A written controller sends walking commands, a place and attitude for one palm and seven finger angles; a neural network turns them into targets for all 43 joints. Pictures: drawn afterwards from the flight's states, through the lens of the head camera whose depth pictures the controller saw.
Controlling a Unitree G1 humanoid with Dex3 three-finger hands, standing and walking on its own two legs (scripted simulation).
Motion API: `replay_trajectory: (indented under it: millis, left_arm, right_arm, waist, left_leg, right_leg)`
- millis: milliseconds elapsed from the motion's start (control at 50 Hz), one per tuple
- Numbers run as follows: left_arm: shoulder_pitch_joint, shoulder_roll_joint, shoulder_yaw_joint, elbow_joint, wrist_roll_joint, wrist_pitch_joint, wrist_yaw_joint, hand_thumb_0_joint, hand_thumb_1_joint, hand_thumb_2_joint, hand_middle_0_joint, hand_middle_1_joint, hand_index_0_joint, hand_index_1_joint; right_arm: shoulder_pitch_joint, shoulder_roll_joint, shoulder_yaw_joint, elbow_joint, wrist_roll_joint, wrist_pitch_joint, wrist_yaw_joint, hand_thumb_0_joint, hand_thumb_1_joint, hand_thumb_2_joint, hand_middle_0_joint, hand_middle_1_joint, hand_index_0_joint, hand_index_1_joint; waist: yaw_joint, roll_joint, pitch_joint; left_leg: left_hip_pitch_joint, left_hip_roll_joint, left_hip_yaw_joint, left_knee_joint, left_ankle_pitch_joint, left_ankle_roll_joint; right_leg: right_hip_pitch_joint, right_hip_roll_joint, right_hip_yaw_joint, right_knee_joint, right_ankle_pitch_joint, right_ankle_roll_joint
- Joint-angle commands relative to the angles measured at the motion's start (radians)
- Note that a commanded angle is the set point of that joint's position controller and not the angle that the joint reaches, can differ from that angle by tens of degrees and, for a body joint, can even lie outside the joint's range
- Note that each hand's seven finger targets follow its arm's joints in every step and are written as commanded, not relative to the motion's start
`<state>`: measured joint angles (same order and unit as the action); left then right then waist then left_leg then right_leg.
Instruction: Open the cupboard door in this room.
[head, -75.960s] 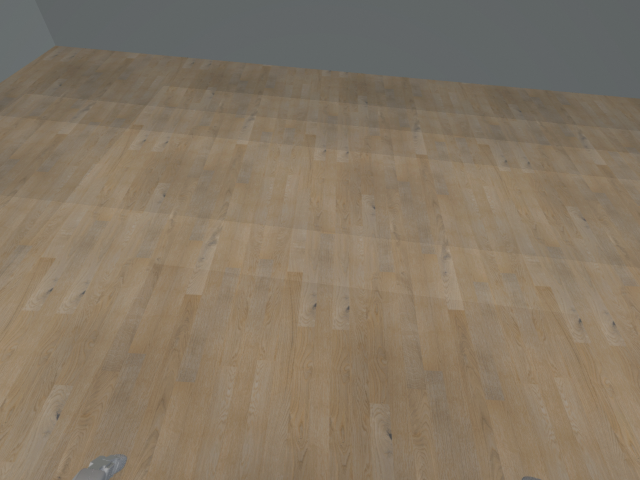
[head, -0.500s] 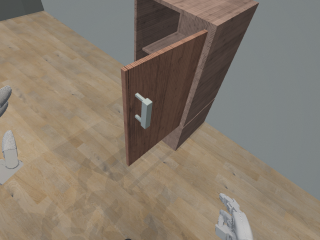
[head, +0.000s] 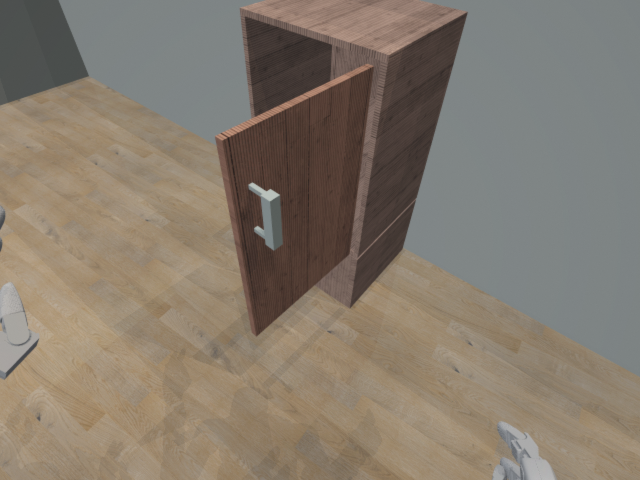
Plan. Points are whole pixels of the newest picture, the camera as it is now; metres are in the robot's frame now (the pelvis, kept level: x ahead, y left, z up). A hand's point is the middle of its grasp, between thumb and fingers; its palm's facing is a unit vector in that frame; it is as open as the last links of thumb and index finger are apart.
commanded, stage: stop stepping back and stand still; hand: left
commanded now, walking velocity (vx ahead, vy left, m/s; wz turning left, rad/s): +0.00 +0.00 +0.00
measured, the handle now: (264, 215) +0.57 +0.12 -0.02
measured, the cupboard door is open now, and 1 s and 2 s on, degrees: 87 87 87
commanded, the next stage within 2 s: let the arm hang, fingers relaxed in 0.60 s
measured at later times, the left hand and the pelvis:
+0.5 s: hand out of the picture +0.16 +0.29 +0.16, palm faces +0.42 -0.79 -0.45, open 7.4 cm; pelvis -0.04 +0.03 +0.01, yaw +1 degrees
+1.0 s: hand out of the picture +0.00 +0.20 -0.16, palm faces +0.01 -0.98 -0.18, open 7.3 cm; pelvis -0.05 +0.02 +0.00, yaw +2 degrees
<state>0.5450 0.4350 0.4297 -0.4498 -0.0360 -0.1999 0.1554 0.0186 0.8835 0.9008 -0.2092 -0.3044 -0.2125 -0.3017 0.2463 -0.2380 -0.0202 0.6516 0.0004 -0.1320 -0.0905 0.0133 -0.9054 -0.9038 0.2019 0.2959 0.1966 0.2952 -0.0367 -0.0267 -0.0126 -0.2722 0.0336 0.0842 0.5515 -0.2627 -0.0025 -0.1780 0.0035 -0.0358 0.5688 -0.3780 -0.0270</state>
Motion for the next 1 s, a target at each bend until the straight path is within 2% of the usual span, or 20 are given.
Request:
replay_trajectory:
  millis: [0, 40, 120, 160, 180, 220, 340, 400, 420, 520, 660, 680, 700, 720, 740, 780, 820, 860, 940, 980]
  left_arm:
    - [0.018, 0.168, 0.127, -0.214, -0.006, -0.080, 0.010, 0.000, 0.900, 0.900, -0.200, -0.300, -0.200, -0.300]
    - [0.042, 0.167, 0.136, -0.193, -0.010, -0.079, 0.010, 0.000, 0.900, 0.900, -0.200, -0.300, -0.200, -0.300]
    - [0.027, 0.170, 0.142, -0.176, -0.014, -0.076, 0.006, 0.000, 0.900, 0.900, -0.200, -0.300, -0.200, -0.300]
    - [-0.010, 0.155, 0.119, -0.178, -0.011, -0.074, 0.003, 0.000, 0.900, 0.900, -0.200, -0.300, -0.200, -0.300]
    - [-0.031, 0.149, 0.110, -0.178, -0.008, -0.074, 0.002, 0.000, 0.900, 0.900, -0.200, -0.300, -0.200, -0.300]
    - [-0.075, 0.142, 0.091, -0.202, -0.003, -0.071, 0.001, 0.000, 0.900, 0.900, -0.200, -0.300, -0.200, -0.300]
    - [-0.084, 0.135, 0.074, -0.233, 0.012, -0.061, 0.008, 0.000, 0.900, 0.900, -0.200, -0.300, -0.200, -0.300]
    - [-0.056, 0.137, 0.086, -0.233, 0.013, -0.058, 0.011, 0.000, 0.900, 0.900, -0.200, -0.300, -0.200, -0.300]
    - [-0.045, 0.154, 0.102, -0.235, 0.012, -0.058, 0.013, 0.000, 0.900, 0.900, -0.200, -0.300, -0.200, -0.300]
    - [-0.007, 0.143, 0.104, -0.214, 0.001, -0.059, 0.011, 0.000, 0.900, 0.900, -0.200, -0.300, -0.200, -0.300]
    - [-0.018, 0.140, 0.094, -0.211, 0.000, -0.060, 0.008, 0.000, 0.900, 0.900, -0.200, -0.300, -0.200, -0.300]
    - [-0.100, -0.047, -0.321, 0.598, 0.075, 0.093, -0.133, 0.000, 0.900, 0.900, -0.200, -0.300, -0.200, -0.300]
    - [-0.096, -0.049, -0.296, 0.631, 0.062, 0.174, -0.150, 0.000, 0.900, 0.900, -0.200, -0.300, -0.200, -0.300]
    - [-0.096, -0.069, -0.306, 0.620, 0.061, 0.195, -0.151, 0.000, 0.900, 0.900, -0.200, -0.300, -0.200, -0.300]
    - [-0.110, -0.079, -0.318, 0.657, 0.059, 0.195, -0.151, 0.000, 0.900, 0.900, -0.200, -0.300, -0.200, -0.300]
    - [-0.150, -0.042, -0.324, 0.768, 0.067, 0.192, -0.150, 0.000, 0.900, 0.900, -0.200, -0.300, -0.200, -0.300]
    - [-0.214, -0.015, -0.335, 0.886, 0.072, 0.186, -0.149, 0.000, 0.900, 0.900, -0.200, -0.300, -0.200, -0.300]
    - [-0.260, -0.028, -0.356, 1.007, 0.066, 0.192, -0.146, 0.000, 0.900, 0.900, -0.200, -0.300, -0.200, -0.300]
    - [-0.268, -0.055, -0.390, 1.203, 0.054, 0.200, -0.138, 0.000, 0.900, 0.900, -0.200, -0.300, -0.200, -0.300]
    - [-0.242, -0.065, -0.398, 1.292, 0.050, 0.199, -0.137, 0.000, 0.900, 0.900, -0.200, -0.300, -0.200, -0.300]
  right_arm:
    - [-0.088, -0.093, -0.026, -0.158, 0.006, -0.056, 0.013, 0.000, -0.900, -0.900, 0.200, 0.300, 0.200, 0.300]
    - [-0.090, -0.087, -0.025, -0.158, 0.005, -0.050, 0.015, 0.000, -0.900, -0.900, 0.200, 0.300, 0.200, 0.300]
    - [-0.115, -0.088, -0.021, -0.166, -0.002, -0.041, 0.007, 0.000, -0.900, -0.900, 0.200, 0.300, 0.200, 0.300]
    - [-0.117, -0.086, -0.016, -0.167, -0.002, -0.041, 0.005, 0.000, -0.900, -0.900, 0.200, 0.300, 0.200, 0.300]
    - [-0.120, -0.085, -0.015, -0.167, -0.004, -0.043, 0.002, 0.000, -0.900, -0.900, 0.200, 0.300, 0.200, 0.300]
    - [-0.127, -0.090, -0.014, -0.169, -0.005, -0.053, -0.002, 0.000, -0.900, -0.900, 0.200, 0.300, 0.200, 0.300]
    - [-0.124, -0.087, -0.010, -0.171, -0.009, -0.072, -0.007, 0.000, -0.900, -0.900, 0.200, 0.300, 0.200, 0.300]
    - [-0.125, -0.086, -0.007, -0.175, -0.013, -0.073, -0.006, 0.000, -0.900, -0.900, 0.200, 0.300, 0.200, 0.300]
    - [-0.127, -0.087, -0.010, -0.176, -0.015, -0.073, -0.008, 0.000, -0.900, -0.900, 0.200, 0.300, 0.200, 0.300]
    - [-0.126, -0.083, -0.015, -0.176, -0.014, -0.064, -0.003, 0.000, -0.900, -0.900, 0.200, 0.300, 0.200, 0.300]
    - [-0.125, -0.089, -0.017, -0.175, -0.010, -0.061, -0.006, 0.000, -0.900, -0.900, 0.200, 0.300, 0.200, 0.300]
    - [-0.161, -0.282, -0.062, 0.085, 0.008, -0.076, 0.087, 0.000, -0.900, -0.900, 0.200, 0.300, 0.200, 0.300]
    - [-0.097, -0.226, -0.062, 0.077, 0.014, 0.004, 0.092, 0.000, -0.900, -0.900, 0.200, 0.300, 0.200, 0.300]
    - [-0.081, -0.209, -0.058, 0.058, 0.013, 0.024, 0.088, 0.000, -0.900, -0.900, 0.200, 0.300, 0.200, 0.300]
    - [-0.090, -0.209, -0.048, 0.066, 0.003, 0.035, 0.086, 0.000, -0.900, -0.900, 0.200, 0.300, 0.200, 0.300]
    - [-0.112, -0.209, -0.028, 0.072, -0.010, 0.061, 0.086, 0.000, -0.900, -0.900, 0.200, 0.300, 0.200, 0.300]
    - [-0.112, -0.204, -0.026, 0.106, -0.016, 0.076, 0.091, 0.000, -0.900, -0.900, 0.200, 0.300, 0.200, 0.300]
    - [-0.109, -0.170, -0.016, 0.150, -0.021, 0.100, 0.093, 0.000, -0.900, -0.900, 0.200, 0.300, 0.200, 0.300]
    - [-0.094, -0.120, 0.002, 0.225, -0.028, 0.129, 0.091, 0.000, -0.900, -0.900, 0.200, 0.300, 0.200, 0.300]
    - [-0.076, -0.103, 0.006, 0.265, -0.025, 0.137, 0.086, 0.000, -0.900, -0.900, 0.200, 0.300, 0.200, 0.300]
  waist:
    - [0.019, -0.002, -0.068]
    - [0.020, 0.012, -0.060]
    - [0.025, 0.069, -0.012]
    - [0.023, 0.052, -0.006]
    - [0.023, 0.070, 0.001]
    - [0.025, 0.104, -0.009]
    - [0.032, 0.125, -0.045]
    - [0.035, 0.134, -0.036]
    - [0.037, 0.133, -0.042]
    - [0.031, 0.105, -0.040]
    - [0.031, 0.105, -0.050]
    - [-0.014, 0.144, -0.001]
    - [0.009, 0.143, -0.082]
    - [0.011, 0.131, -0.085]
    - [0.020, 0.109, -0.113]
    - [0.037, -0.036, -0.104]
    - [0.034, -0.157, -0.088]
    - [0.023, -0.130, -0.041]
    - [0.023, 0.103, 0.007]
    - [0.026, 0.160, 0.017]
  left_leg:
    - [0.035, 0.034, -0.064, -0.032, 0.264, 0.028]
    - [0.042, 0.024, -0.058, -0.047, 0.199, 0.021]
    - [0.072, 0.050, -0.098, -0.128, 0.122, 0.027]
    - [0.076, 0.060, -0.109, -0.156, 0.069, 0.030]
    - [0.076, 0.064, -0.117, -0.177, 0.032, 0.032]
    - [0.084, 0.070, -0.128, -0.208, -0.003, 0.034]
    - [0.073, 0.073, -0.143, -0.264, -0.055, 0.032]
    - [0.046, 0.078, -0.160, -0.296, -0.090, 0.028]
    - [0.044, 0.069, -0.151, -0.288, -0.075, 0.026]
    - [0.073, 0.045, -0.117, -0.217, 0.043, 0.013]
    - [0.094, 0.054, -0.122, -0.231, 0.057, 0.011]
    - [-0.036, 0.099, -0.187, -0.079, 0.347, 0.038]
    - [0.038, 0.113, -0.160, -0.088, 0.436, 0.033]
    - [0.062, 0.128, -0.160, -0.085, 0.481, 0.040]
    - [0.005, 0.152, -0.209, -0.103, 0.393, 0.070]
    - [-0.038, 0.141, -0.241, -0.124, 0.312, 0.086]
    - [-0.020, 0.099, -0.209, -0.101, 0.245, 0.064]
    - [0.008, 0.061, -0.172, -0.087, 0.176, 0.048]
    - [0.036, 0.056, -0.163, -0.149, 0.131, 0.034]
    - [0.026, 0.051, -0.164, -0.181, 0.046, 0.030]
  right_leg:
    - [0.001, -0.108, 0.125, -0.145, 0.453, 0.000]
    - [-0.020, -0.123, 0.146, -0.185, 0.389, -0.009]
    - [-0.099, -0.073, 0.112, -0.219, 0.186, 0.008]
    - [-0.103, -0.058, 0.102, -0.227, 0.143, 0.015]
    - [-0.110, -0.051, 0.097, -0.232, 0.115, 0.017]
    - [-0.100, -0.039, 0.085, -0.228, 0.100, 0.021]
    - [-0.036, -0.020, 0.051, -0.213, 0.109, 0.029]
    - [-0.019, -0.014, 0.037, -0.207, 0.104, 0.030]
    - [-0.011, -0.017, 0.039, -0.218, 0.110, 0.027]
    - [-0.035, -0.039, 0.061, -0.260, 0.166, 0.018]
    - [-0.039, -0.026, 0.046, -0.251, 0.166, 0.025]
    - [-0.123, -0.097, 0.006, -0.079, 0.307, 0.000]
    - [-0.109, -0.090, 0.033, -0.075, 0.232, 0.005]
    - [-0.123, -0.070, 0.021, -0.052, 0.172, 0.009]
    - [-0.100, -0.062, 0.021, -0.016, 0.088, 0.009]
    - [-0.039, -0.059, 0.037, -0.036, 0.110, -0.001]
    - [-0.058, -0.097, 0.066, -0.099, 0.154, -0.023]
    - [-0.110, -0.132, 0.096, -0.154, 0.129, -0.039]
    - [-0.115, -0.117, 0.089, -0.179, 0.074, -0.028]
    - [-0.100, -0.110, 0.092, -0.201, 0.037, -0.029]
